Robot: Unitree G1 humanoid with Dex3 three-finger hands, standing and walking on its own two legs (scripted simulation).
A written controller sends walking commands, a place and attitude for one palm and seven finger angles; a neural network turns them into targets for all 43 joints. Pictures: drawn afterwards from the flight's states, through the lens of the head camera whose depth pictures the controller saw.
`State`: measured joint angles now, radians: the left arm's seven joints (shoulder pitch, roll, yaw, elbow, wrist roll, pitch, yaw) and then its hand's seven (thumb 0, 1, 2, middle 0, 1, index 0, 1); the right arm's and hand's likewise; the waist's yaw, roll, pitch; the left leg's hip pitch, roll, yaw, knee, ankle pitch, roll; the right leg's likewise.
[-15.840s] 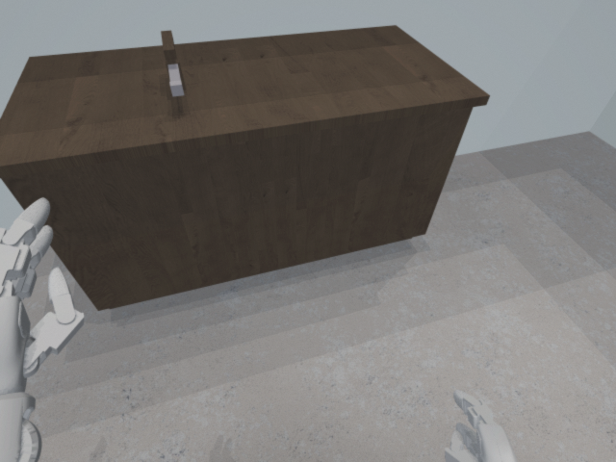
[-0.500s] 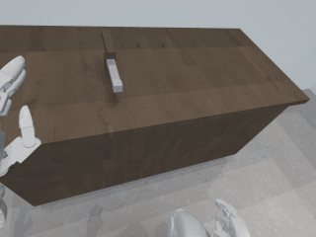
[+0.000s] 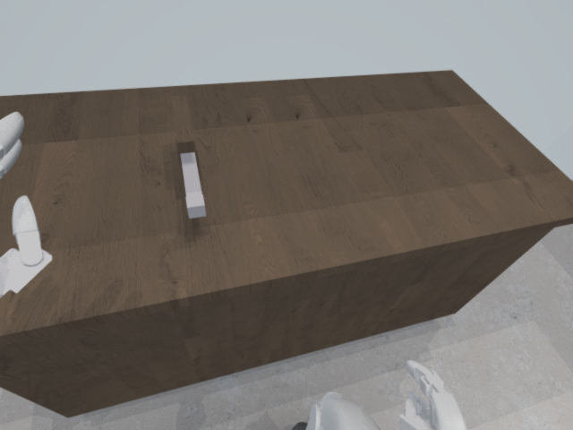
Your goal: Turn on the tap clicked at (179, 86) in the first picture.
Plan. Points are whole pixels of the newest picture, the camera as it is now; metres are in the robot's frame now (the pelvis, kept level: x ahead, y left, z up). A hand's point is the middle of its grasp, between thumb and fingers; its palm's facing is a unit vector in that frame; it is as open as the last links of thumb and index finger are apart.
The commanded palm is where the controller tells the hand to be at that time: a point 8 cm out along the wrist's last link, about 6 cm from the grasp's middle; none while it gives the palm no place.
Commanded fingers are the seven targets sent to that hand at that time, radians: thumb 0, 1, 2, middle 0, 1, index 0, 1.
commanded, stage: shuffle to correct the standing spot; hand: left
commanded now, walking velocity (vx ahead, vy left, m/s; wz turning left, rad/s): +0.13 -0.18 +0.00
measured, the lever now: (196, 206) +0.44 +0.19 +0.02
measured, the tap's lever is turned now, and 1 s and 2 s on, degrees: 0 0 0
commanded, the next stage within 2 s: come to a stop and stand still in 0.44 s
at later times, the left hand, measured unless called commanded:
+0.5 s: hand (179, 213) +0.29 +0.15 +0.19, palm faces +0.48 -0.80 -0.36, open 7.4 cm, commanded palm +0.23 +0.18 +0.16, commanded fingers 0.00 0.90 0.90 -0.20 -0.30 -0.20 -0.30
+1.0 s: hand (272, 216) +0.31 +0.06 +0.17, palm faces +0.42 -0.76 -0.48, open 7.4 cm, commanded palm +0.26 +0.10 +0.16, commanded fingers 0.00 0.90 0.90 -0.20 -0.30 -0.20 -0.30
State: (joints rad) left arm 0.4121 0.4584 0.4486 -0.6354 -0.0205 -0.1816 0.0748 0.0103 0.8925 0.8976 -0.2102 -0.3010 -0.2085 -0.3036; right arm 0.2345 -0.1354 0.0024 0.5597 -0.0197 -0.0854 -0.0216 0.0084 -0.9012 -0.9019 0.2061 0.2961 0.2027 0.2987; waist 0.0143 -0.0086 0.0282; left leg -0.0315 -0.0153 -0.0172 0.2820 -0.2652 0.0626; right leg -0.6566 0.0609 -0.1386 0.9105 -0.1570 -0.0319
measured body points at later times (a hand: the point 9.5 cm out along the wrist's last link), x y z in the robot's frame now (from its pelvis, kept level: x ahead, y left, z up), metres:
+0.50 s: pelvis +0.07 -0.10 -0.03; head +0.07 -0.08 +0.42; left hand +0.26 +0.19 +0.21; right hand +0.25 -0.33 -0.10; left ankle +0.13 +0.05 -0.75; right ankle +0.10 -0.15 -0.71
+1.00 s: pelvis +0.10 -0.18 -0.01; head +0.13 -0.20 +0.44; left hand +0.29 +0.10 +0.20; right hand +0.27 -0.44 -0.10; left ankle +0.11 -0.05 -0.74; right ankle +0.12 -0.23 -0.75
